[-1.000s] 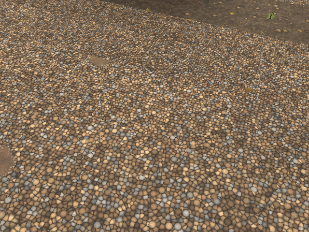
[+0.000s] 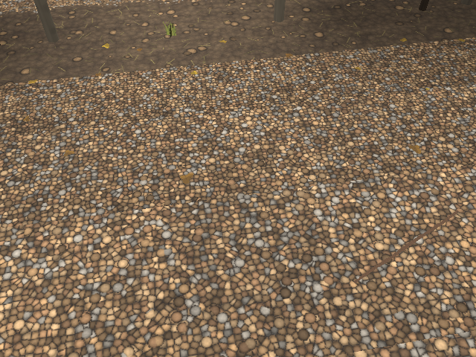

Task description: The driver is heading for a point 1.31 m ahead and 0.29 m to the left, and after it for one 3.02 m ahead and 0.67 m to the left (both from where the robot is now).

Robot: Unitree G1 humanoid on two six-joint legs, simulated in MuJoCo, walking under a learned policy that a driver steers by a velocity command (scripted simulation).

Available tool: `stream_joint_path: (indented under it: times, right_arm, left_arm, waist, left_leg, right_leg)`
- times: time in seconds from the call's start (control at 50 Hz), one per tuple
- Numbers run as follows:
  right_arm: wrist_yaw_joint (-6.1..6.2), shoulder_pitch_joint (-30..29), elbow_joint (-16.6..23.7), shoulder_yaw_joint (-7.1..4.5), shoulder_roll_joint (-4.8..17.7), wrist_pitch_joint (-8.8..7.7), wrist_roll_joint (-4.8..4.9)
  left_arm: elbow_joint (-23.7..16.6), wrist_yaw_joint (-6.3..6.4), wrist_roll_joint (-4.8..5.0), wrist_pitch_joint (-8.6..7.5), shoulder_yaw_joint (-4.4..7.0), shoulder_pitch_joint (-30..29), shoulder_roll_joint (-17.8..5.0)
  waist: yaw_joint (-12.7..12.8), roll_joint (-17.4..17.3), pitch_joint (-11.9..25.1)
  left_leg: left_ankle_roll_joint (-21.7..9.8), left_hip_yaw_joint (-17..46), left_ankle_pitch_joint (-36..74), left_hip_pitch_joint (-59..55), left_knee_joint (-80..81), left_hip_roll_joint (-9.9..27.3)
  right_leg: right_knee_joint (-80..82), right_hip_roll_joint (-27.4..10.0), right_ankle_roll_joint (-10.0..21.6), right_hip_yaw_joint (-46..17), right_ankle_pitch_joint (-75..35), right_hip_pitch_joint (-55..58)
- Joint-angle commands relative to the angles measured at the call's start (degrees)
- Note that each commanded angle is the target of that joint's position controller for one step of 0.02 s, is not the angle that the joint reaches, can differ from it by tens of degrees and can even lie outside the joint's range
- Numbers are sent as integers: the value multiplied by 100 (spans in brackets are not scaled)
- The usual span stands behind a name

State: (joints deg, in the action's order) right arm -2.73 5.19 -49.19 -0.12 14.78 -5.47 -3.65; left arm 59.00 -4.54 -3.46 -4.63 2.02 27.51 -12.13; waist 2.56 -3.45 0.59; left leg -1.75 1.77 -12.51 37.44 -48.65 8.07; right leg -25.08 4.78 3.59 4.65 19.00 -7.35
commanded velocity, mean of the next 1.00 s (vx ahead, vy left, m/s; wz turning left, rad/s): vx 0.50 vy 0.00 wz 0.28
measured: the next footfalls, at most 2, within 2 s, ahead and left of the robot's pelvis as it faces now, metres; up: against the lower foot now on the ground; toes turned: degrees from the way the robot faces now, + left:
left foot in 0.16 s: +0.30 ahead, +0.15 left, +0.00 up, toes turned +4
right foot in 0.64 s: +0.44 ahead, +0.00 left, +0.00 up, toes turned +20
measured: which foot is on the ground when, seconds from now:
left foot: up 0.00-0.14, down 0.16-0.66, up 0.68-0.96, down 0.98-1.00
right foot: down 0.00-0.18, up 0.20-0.62, down 0.64-1.00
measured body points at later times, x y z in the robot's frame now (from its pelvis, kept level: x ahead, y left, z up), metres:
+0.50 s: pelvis +0.29 +0.09 -0.01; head +0.30 +0.10 +0.44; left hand +0.43 +0.33 -0.11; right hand +0.30 -0.13 -0.15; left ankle +0.26 +0.15 -0.73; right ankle +0.42 -0.05 -0.67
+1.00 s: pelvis +0.61 +0.19 -0.15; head +0.61 +0.20 +0.30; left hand +0.42 +0.33 -0.30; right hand +0.86 +0.06 -0.25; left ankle +0.65 +0.30 -0.91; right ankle +0.43 -0.01 -0.70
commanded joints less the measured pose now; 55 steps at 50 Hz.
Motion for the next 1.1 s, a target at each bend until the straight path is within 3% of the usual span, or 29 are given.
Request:
stream_joint_path:
  times: [0.02, 0.12, 0.16, 0.18, 0.2, 0.22, 0.24, 0.34, 0.44, 0.46, 0.58, 0.6, 0.64, 0.66, 0.68, 0.7, 0.72, 0.76, 0.78, 0.82, 0.88, 0.92, 0.96, 0.98, 1.0, 1.02, 1.04, 1.06, 1.1]
  right_arm:
    - [-64, 804, 35, 153, -73, 95, 16]
    - [-79, -240, 294, -143, 591, -33, 21]
    - [-55, 639, 52, -407, 1008, -179, 114]
    - [-7, 1580, -139, -536, 1363, -234, 136]
    - [-13, 3007, -349, -477, 1370, -187, 171]
    - [-11, 3574, -652, -469, 1075, -234, 62]
    - [-12, 2906, -584, -470, 1053, -303, 112]
    - [35, 640, -65, -81, 139, -374, 100]
    - [-159, 1526, -161, -172, 508, -362, 63]
    - [-112, 1765, -344, -204, 590, -349, -143]
    - [27, 2434, -190, -327, 519, -451, -94]
    - [-17, 1944, 52, -375, 601, -469, -64]
    - [-379, 480, 655, -463, 866, -517, -179]
    - [-582, 458, 670, -331, 118, -494, -16]
    - [-579, 1033, 960, -203, -255, -408, 6]
    - [-370, 724, 1057, -208, 25, -221, -79]
    - [-145, 601, 868, -257, 309, -44, -139]
    - [73, 1427, 464, 13, -18, 144, -445]
    - [19, 1462, 225, 192, -252, 69, -658]
    - [-85, 1069, 218, 137, -89, -115, -391]
    - [-229, 112, 668, 86, 256, 79, -111]
    - [-225, -506, 915, 93, 446, 245, -260]
    - [-82, 523, 484, -79, 764, 217, -190]
    - [35, 1587, 327, -276, 1039, 108, -174]
    - [1, 3188, -1, -368, 1100, 109, -151]
    - [-79, 4003, -294, -412, 1014, 207, -249]
    - [68, 3310, 25, -416, 929, 196, -197]
    - [95, 2487, 128, -354, 748, 137, -10]
    - [-11, 1484, 300, -63, -47, 120, -89]
  left_arm:
    - [-702, -47, -54, -175, 205, -1045, -916]
    - [-550, 137, -148, -80, 175, -482, -939]
    - [-597, 108, -186, -62, 217, -422, -1032]
    - [-589, 39, -317, -78, 147, 78, -673]
    - [-663, -142, -396, -130, -109, 471, -60]
    - [-863, -213, -150, -100, -15, -884, -498]
    - [-1004, -57, -38, -137, -1, -1365, -615]
    - [-1318, 451, -269, 44, -242, -1268, -338]
    - [-1850, 351, -164, 84, -372, -2142, -122]
    - [-1569, 218, -296, 103, -395, -1353, -163]
    - [-2209, 298, -223, 75, -274, -1916, -468]
    - [-2034, 298, -263, 47, -270, -1315, -377]
    - [-803, 336, -214, -38, 20, 2237, -624]
    - [-445, 295, -158, -75, 58, 3062, -679]
    - [-1126, 137, -96, -206, -10, 1472, -1070]
    - [-1161, 93, -196, -293, 28, 613, -1099]
    - [-1176, 65, -171, -318, -156, -71, -442]
    - [-1345, 179, -199, -318, -437, -1327, 522]
    - [-1380, 414, -108, -393, -557, -1377, 813]
    - [-1184, 644, 77, -552, -464, -631, 232]
    - [-787, 393, 112, -538, -273, 318, -810]
    - [-455, 351, 320, -431, -291, 911, -928]
    - [-110, 246, 171, -234, -293, 923, -921]
    - [-87, 71, -177, -178, -307, 995, -872]
    - [15, -100, -256, -144, -415, 1724, -154]
    - [-534, -195, -42, -157, -415, 787, -327]
    - [-1240, -177, 48, -236, -314, -960, -494]
    - [-1581, -5, 95, -310, -306, -1416, -347]
    - [-1193, 238, -42, -284, -196, -1167, -509]
  waist:
    - [-638, 366, -424]
    - [-225, 535, -462]
    - [-533, 375, -123]
    - [-629, -546, 624]
    - [-936, -1299, 2078]
    - [-1570, -629, 899]
    - [-1319, -206, -10]
    - [-42, 382, 125]
    - [-432, 211, -102]
    - [-282, 22, -53]
    - [-652, -29, 29]
    - [-334, 153, 85]
    - [1406, 609, 236]
    - [1606, 1613, 234]
    - [368, 751, 72]
    - [266, 73, -894]
    - [127, -164, -537]
    - [-558, 105, -89]
    - [-413, 91, -264]
    - [-287, -31, -130]
    - [-20, 219, -692]
    - [304, 248, -997]
    - [-40, 270, -909]
    - [-443, 128, -381]
    - [-797, -947, 1651]
    - [-1508, -1025, 2249]
    - [-1708, 155, 1410]
    - [-1211, 320, 628]
    - [-534, 491, -434]
  left_leg:
    - [-214, 202, 1386, -931, 798, -26]
    - [-493, -459, 1335, -1101, 1011, -649]
    - [-655, -760, 1100, -2999, 800, -1252]
    - [-1225, 369, 1640, -4825, 1063, -933]
    - [-2448, 3514, -247, -6885, 2272, 539]
    - [-1904, 4350, -2149, -6291, 3097, 467]
    - [-1638, 4034, -2652, -4946, 3129, 428]
    - [-1795, 3007, -1254, -1299, 3378, -20]
    - [-1394, 1576, -288, -181, 3134, -838]
    - [-1390, 1544, -234, 192, 2424, -904]
    - [-1592, 2863, 2810, -2992, 338, -331]
    - [-1533, 2675, 3458, -2335, -99, -458]
    - [-1369, 1922, 3884, 850, -2288, -1194]
    - [-856, 1332, -89, 2328, -4634, -2077]
    - [-501, 1349, -1941, 3153, -5001, -2085]
    - [-186, 1881, -1597, 4264, -4863, -1512]
    - [33, 1972, -959, 4218, -4652, -1120]
    - [254, 1459, -30, 2856, -3107, -492]
    - [352, 1211, 1514, 2048, -1841, -182]
    - [374, -186, 4713, -1198, -296, -296]
    - [565, -771, 3444, -2846, 619, -600]
    - [290, -425, 2702, -1789, 2658, -427]
    - [-94, -283, 3519, -2557, 4020, -317]
    - [-523, -522, 3789, -4403, 3114, -258]
    - [-2082, 411, 6472, -8067, 648, 718]
    - [-2784, 1723, 6770, -9074, 696, 1550]
    - [-2145, 1835, 5186, -8162, 1482, 1468]
    - [-1982, 2185, 2458, -6840, 2185, 1714]
    - [-2113, 1608, 2062, -3261, 3727, 1664]
  right_leg:
    - [1198, -2193, 1283, -1266, -3113, -1146]
    - [619, -1844, 582, -269, -2475, 86]
    - [-711, -1262, 211, 366, -3144, -608]
    - [-2470, -674, -164, 461, -1543, -1725]
    - [-4372, 98, -447, 24, 1810, -3199]
    - [-5405, 91, -159, -922, 1909, -4517]
    - [-5697, -245, -27, -1206, 1233, -4741]
    - [-4553, -1025, -271, -1360, 301, -2810]
    - [-2870, -775, -673, -318, -736, -1439]
    - [-4109, -801, -597, -378, -1643, -1128]
    - [-3748, -431, -648, -515, 638, -3623]
    - [-3515, -211, -615, -302, 746, -2702]
    - [-2872, 147, -287, 139, -184, 1464]
    - [-1536, -723, 907, -1921, 252, 2414]
    - [-795, -2449, 2455, -5049, -2825, 1682]
    - [-683, -3191, 2842, -6150, -1835, 878]
    - [-810, -2795, 2551, -5624, -1164, 474]
    - [-1255, -1872, 1816, -3890, -1314, -968]
    - [-1418, -1058, 1280, -2686, -252, -1720]
    - [-1992, 30, 695, -840, 1239, -4284]
    - [-1849, -357, 748, -1068, 2115, -4572]
    - [-2319, -828, 904, -2004, 1482, -2169]
    - [-3382, -914, 811, -2347, 300, -993]
    - [-4436, -782, 478, -1778, -1132, -1648]
    - [-6876, -111, -292, -1085, 59, -3497]
    - [-8840, 181, -638, -726, 2765, -5056]
    - [-7489, -188, -425, -925, 1572, -6068]
    - [-6084, -744, -432, -1221, 315, -6477]
    - [-4005, -1442, -147, -1208, -686, -4355]
Velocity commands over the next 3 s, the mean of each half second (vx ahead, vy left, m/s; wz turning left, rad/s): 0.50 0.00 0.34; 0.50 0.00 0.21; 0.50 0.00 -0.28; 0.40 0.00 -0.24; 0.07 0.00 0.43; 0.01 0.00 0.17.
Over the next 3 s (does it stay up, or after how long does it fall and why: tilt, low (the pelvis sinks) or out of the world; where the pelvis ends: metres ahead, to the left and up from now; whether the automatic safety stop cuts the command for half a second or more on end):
stays up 1.40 0.28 -0.37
